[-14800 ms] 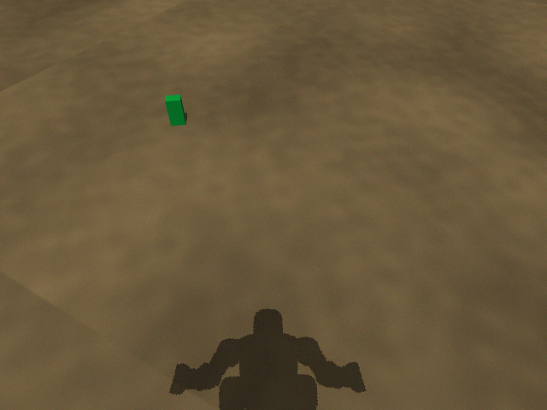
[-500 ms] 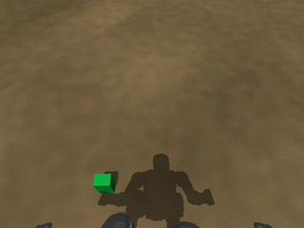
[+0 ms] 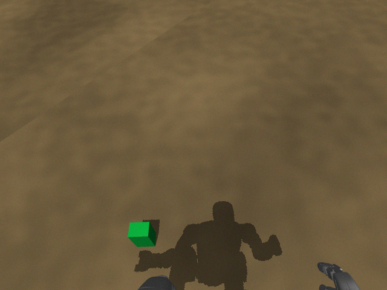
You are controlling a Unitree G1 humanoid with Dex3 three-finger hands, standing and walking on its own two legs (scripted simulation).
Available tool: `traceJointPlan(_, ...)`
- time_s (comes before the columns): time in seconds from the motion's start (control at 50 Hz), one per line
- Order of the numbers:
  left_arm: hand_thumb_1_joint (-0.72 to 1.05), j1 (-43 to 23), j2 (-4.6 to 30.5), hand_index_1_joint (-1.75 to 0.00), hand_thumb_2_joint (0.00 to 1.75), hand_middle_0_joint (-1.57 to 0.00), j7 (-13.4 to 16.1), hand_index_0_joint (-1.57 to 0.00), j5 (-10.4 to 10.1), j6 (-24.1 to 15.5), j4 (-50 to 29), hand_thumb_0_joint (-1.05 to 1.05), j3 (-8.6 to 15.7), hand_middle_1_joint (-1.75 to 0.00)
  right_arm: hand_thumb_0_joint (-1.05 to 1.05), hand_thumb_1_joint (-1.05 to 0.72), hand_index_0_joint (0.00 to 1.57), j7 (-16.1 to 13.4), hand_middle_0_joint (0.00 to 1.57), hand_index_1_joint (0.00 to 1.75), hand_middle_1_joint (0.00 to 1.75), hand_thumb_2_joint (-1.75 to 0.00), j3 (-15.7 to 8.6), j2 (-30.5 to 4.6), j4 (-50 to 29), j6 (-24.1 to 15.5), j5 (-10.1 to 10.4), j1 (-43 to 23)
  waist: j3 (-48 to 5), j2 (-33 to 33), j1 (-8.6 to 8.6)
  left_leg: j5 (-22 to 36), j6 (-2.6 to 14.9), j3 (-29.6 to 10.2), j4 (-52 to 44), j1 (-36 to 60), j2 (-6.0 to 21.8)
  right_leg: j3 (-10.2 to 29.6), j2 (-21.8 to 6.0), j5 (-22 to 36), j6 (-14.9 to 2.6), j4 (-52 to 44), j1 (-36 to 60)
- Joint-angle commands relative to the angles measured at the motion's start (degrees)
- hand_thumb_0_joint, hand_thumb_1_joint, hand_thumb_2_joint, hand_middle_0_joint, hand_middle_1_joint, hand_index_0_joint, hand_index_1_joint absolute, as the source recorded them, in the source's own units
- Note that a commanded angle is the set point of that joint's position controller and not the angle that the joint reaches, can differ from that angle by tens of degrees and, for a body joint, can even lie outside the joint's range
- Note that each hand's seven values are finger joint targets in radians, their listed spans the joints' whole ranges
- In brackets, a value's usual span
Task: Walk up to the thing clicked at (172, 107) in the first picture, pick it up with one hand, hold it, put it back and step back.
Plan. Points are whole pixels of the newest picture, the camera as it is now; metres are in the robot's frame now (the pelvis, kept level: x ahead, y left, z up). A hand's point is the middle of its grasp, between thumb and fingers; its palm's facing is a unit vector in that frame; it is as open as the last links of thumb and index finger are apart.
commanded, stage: walk up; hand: left
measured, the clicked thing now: (143, 234) +0.41 +0.28 -0.67
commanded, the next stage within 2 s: stand in 1.40 s
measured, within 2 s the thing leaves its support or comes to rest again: neither
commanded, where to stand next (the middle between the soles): +0.06 +0.03 m, yaw +0 degrees
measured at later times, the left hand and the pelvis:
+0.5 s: hand out of the picture +0.06 +0.28 -0.14, palm faces +0.01 -0.94 -0.34, open 7.4 cm; pelvis -0.01 +0.02 +0.01, yaw +1 degrees
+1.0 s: hand out of the picture +0.08 +0.28 -0.13, palm faces +0.04 -0.93 -0.35, open 7.4 cm; pelvis +0.00 +0.02 +0.02, yaw +3 degrees
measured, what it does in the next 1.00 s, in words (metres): steps on the spot: left foot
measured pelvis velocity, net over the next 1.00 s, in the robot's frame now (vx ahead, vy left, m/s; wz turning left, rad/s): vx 0.00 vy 0.02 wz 0.05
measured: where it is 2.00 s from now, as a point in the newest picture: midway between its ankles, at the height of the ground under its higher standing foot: outside the picture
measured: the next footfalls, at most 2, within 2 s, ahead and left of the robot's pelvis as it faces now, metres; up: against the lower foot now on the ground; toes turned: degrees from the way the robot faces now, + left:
left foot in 0.06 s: +0.04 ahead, +0.16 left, +0.00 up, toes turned +0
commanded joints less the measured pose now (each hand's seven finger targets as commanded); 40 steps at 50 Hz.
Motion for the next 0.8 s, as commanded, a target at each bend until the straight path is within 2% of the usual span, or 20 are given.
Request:
traceJointPlan(0.0, 0.9, -1.8, 15.7, -0.3, 0.9, -0.2, 0.9, -0.2, -0.4, -1.1, -4.6, 0.0, 3.7, -0.3, 0.0, -0.9, 0.2, -0.4, 0.2, 0.3, 0.3, -0.9, -1.8, -7.1, -2.9, -2.8, -0.4, -1.4, -6.4, -14.9, 0.52, 4.2, -0.16, 5.5, -14.8, 2.8, -0.8, 6.3, -7.5, 39.1, -6.98, -5.4, 8.1)
traceJointPlan(0.04, 0.9, -4.1, 15.0, -0.3, 0.9, -0.2, 0.6, -0.2, -1.2, -0.5, -5.6, 0.0, 3.5, -0.3, 0.0, -0.9, 0.2, -0.8, 0.2, 0.3, 0.3, -0.9, -2.8, -8.4, -0.4, -3.7, -0.9, 3.0, -10.7, -13.3, -1.98, 17.1, 0.86, 3.6, -24.0, 14.0, 0.5, 4.5, -6.8, 34.7, -4.94, 0.0, 4.2)
traceJointPlan(0.06, 0.9, -3.8, 12.8, -0.3, 0.9, -0.2, 0.4, -0.2, -1.6, -0.4, -6.2, 0.0, 2.8, -0.3, 0.0, -0.9, 0.2, -1.2, 0.2, 0.3, 0.3, -0.9, -3.6, -11.1, 0.5, -4.1, -1.4, 5.3, -13.7, -7.3, -2.72, 25.5, 3.13, -4.1, -23.5, 21.6, 5.2, 3.0, -4.5, 28.9, -2.75, 5.9, -2.1)
traceJointPlan(0.08, 0.9, -2.1, 9.6, -0.3, 0.9, -0.2, 0.3, -0.2, -2.3, -0.2, -6.7, 0.0, 1.8, -0.3, 0.0, -0.9, 0.2, -1.3, 0.2, 0.3, 0.3, -0.9, -3.9, -13.4, 0.0, -4.5, -1.8, 4.2, -15.2, 0.9, -1.68, 30.3, 7.47, -15.6, -23.4, 27.1, 13.8, 0.0, 0.4, 13.1, -0.6, 9.3, -10.9)
traceJointPlan(0.1, 0.9, -2.3, 11.5, -0.3, 0.9, -0.2, 0.9, -0.2, -2.0, 0.3, -4.6, 0.0, 2.3, -0.3, 0.0, -0.9, 0.2, -1.1, 0.2, 0.3, 0.3, -0.9, -3.9, -15.3, -0.3, -4.3, -0.6, 2.0, -13.9, 4.0, -1.32, 25.1, 13.51, -18.5, -22.8, 17.8, 18.7, -1.1, 0.7, -8.6, -0.74, 6.9, -5.7)
traceJointPlan(0.12, 0.9, -1.1, 12.6, -0.3, 0.9, -0.2, 0.9, -0.2, -1.6, 0.2, -3.1, 0.0, 2.4, -0.3, 0.0, -0.9, 0.2, -0.8, 0.2, 0.3, 0.3, -0.9, -3.7, -14.7, -0.5, -3.9, -0.7, -1.8, -11.2, 4.1, 0.53, 18.3, 12.96, -16.9, -23.3, 10.2, 17.5, 0.8, -1.2, -7.0, -1.6, 3.1, -0.4)
traceJointPlan(0.14, 0.9, -0.5, 12.4, -0.3, 0.9, -0.2, 0.4, -0.2, -1.4, -0.3, -2.2, 0.0, 2.3, -0.3, 0.0, -0.9, 0.2, -0.5, 0.2, 0.3, 0.3, -0.9, -2.8, -12.8, -0.8, -3.4, -0.7, -4.8, -10.1, 3.2, 1.74, 13.9, 9.23, -9.6, -22.3, 6.3, 12.7, 0.5, -0.9, -4.2, -2.19, -5.5, 3.9)
traceJointPlan(0.16, 0.9, -0.4, 12.8, -0.3, 0.9, -0.2, 0.0, -0.2, -1.0, -0.7, -1.8, 0.0, 2.4, -0.3, 0.0, -0.9, 0.2, -0.4, 0.2, 0.3, 0.3, -0.9, -1.9, -10.6, -1.1, -3.1, -0.6, -6.4, -8.8, 0.9, 1.95, 12.3, 4.58, -3.9, -19.1, 5.4, 7.0, 4.0, -2.8, 2.0, -2.42, -12.2, 4.0)
traceJointPlan(0.18, 0.9, -1.1, 15.0, -0.3, 0.9, -0.2, 0.0, -0.2, -0.8, -1.2, -1.8, 0.0, 2.8, -0.3, 0.0, -0.9, 0.2, -0.3, 0.2, 0.3, 0.3, -0.9, -1.4, -9.4, -1.3, -3.0, -0.3, -6.1, -6.6, -1.6, 1.24, 12.7, 1.18, -0.7, -14.6, 4.5, 2.7, 10.0, -6.2, 6.6, -4.23, -15.6, 2.0)
traceJointPlan(0.2, 0.9, -1.6, 16.3, -0.3, 0.9, -0.2, 0.2, -0.2, -0.7, -1.3, -1.4, 0.0, 3.1, -0.3, 0.0, -0.9, 0.2, -0.3, 0.2, 0.3, 0.3, -0.9, -1.2, -8.7, -0.6, -3.0, -0.2, -4.9, -5.7, -2.2, 0.48, 12.3, -0.49, 0.3, -12.6, 3.3, 1.0, 13.5, -9.3, 8.4, -6.05, -17.7, 2.8)
traceJointPlan(0.22, 0.9, -3.6, 17.6, -0.3, 0.9, -0.2, 0.3, -0.2, -0.8, -1.2, -1.2, 0.0, 3.1, -0.3, 0.0, -0.9, 0.2, -0.1, 0.2, 0.3, 0.3, -0.9, -1.0, -8.2, 1.0, -2.7, -0.3, -3.0, -5.3, -3.5, -0.4, 5.7, -0.48, 1.0, -13.0, 4.8, 0.4, 15.5, -12.1, 2.1, -7.64, -19.9, -0.9)
traceJointPlan(0.24, 0.9, -7.4, 17.7, -0.3, 0.9, -0.2, 0.1, -0.2, -0.6, -1.1, -1.6, 0.0, 3.0, -0.3, 0.0, -0.9, 0.2, 0.0, 0.2, 0.3, 0.3, -0.9, -1.2, -8.1, 2.6, -2.5, -0.4, -0.5, -3.8, -4.7, -2.25, 1.7, -0.18, 1.0, -13.7, 9.4, 1.0, 15.0, -12.7, -3.8, -8.14, -20.0, -6.5)
traceJointPlan(0.26, 0.9, -9.3, 16.5, -0.3, 0.9, -0.2, -0.1, -0.2, -0.6, -0.8, -2.0, 0.0, 2.7, -0.3, 0.0, -0.9, 0.2, 0.0, 0.2, 0.3, 0.3, -0.9, -1.4, -8.1, 3.7, -2.6, -0.7, 1.2, -2.5, -5.7, -3.18, 2.5, 0.19, -0.1, -17.1, 12.3, 1.3, 12.7, -10.7, -6.4, -6.61, -19.9, -9.6)
traceJointPlan(0.3, 0.9, -9.5, 13.7, -0.3, 0.9, -0.2, -0.4, -0.2, -1.1, -0.3, -1.5, 0.0, 2.0, -0.3, 0.0, -0.9, 0.2, 0.3, 0.2, 0.3, 0.3, -0.9, -1.6, -9.9, 4.0, -3.3, -0.8, -0.4, -0.4, -3.2, -2.13, 1.7, 1.68, -6.3, -24.8, 10.3, 5.2, 5.2, -3.4, -6.0, -2.74, -16.9, -8.6)
traceJointPlan(0.34, 0.9, -7.5, 13.3, -0.3, 0.9, -0.2, -0.6, -0.2, -1.0, -0.3, 0.4, 0.0, 2.1, -0.3, 0.0, -0.9, 0.2, 0.4, 0.2, 0.3, 0.3, -0.9, -1.3, -10.4, 3.7, -3.5, -0.9, -2.9, 0.5, -2.9, -0.19, -4.1, 2.37, -9.3, -28.2, 3.9, 7.3, 2.9, -1.4, -3.1, -2.28, -15.9, -2.8)
traceJointPlan(0.4, 0.9, -7.2, 12.9, -0.3, 0.9, -0.2, -0.8, -0.2, -1.2, -0.7, 1.7, 0.0, 2.1, -0.3, 0.0, -0.9, 0.2, 0.2, 0.2, 0.3, 0.3, -0.9, -0.8, -9.8, 5.0, -3.9, -1.0, -2.0, -2.9, -1.9, -0.16, 3.5, 1.23, -6.6, -28.1, 4.4, 6.0, 4.3, -2.6, 2.9, -2.7, -16.5, 3.4)
traceJointPlan(0.48, 0.9, -7.7, 12.5, -0.3, 0.9, -0.2, -0.6, -0.2, -1.6, -1.0, 3.0, 0.0, 1.6, -0.3, 0.0, -0.9, 0.2, -0.2, 0.2, 0.3, 0.3, -0.9, -0.4, -9.8, 6.0, -4.4, -0.8, -2.8, -8.3, 0.7, -0.32, 17.2, 0.91, -4.3, -26.2, 9.8, 6.0, 3.3, -3.6, 14.5, -2.15, -17.2, 6.8)
traceJointPlan(0.52, 0.9, -8.5, 12.5, -0.3, 0.9, -0.2, -0.5, -0.2, -1.7, -0.9, 3.4, 0.0, 1.5, -0.3, 0.0, -0.9, 0.2, -0.4, 0.2, 0.3, 0.3, -0.9, -0.5, -10.0, 6.8, -4.4, -0.6, -1.9, -10.1, 1.1, -0.55, 23.4, 0.89, -3.7, -25.7, 11.7, 6.4, 2.6, -3.9, 17.5, -1.93, -17.0, 8.5)
traceJointPlan(0.56, 0.9, -8.6, 12.6, -0.3, 0.9, -0.2, -0.4, -0.2, -1.8, -0.8, 4.0, 0.0, 1.3, -0.3, 0.0, -0.9, 0.2, -0.6, 0.2, 0.3, 0.3, -0.9, -0.5, -9.8, 7.1, -4.3, -0.4, -2.5, -10.3, 0.5, -0.39, 26.4, 0.86, -3.2, -25.3, 13.1, 6.4, 2.2, -4.0, 19.1, -1.74, -17.3, 8.4)
traceJointPlan(0.78, 0.9, -11.1, 12.3, -0.3, 0.9, -0.2, -0.4, -0.2, -1.5, -0.3, 6.1, 0.0, 0.9, -0.3, 0.0, -0.9, 0.2, -0.7, 0.2, 0.3, 0.3, -0.9, -0.4, -9.1, 8.3, -3.7, -0.5, -3.6, -7.8, -2.7, -0.84, 23.3, 0.64, -3.0, -27.4, 12.6, 6.0, 1.8, -4.5, 17.6, -1.05, -20.1, 8.3)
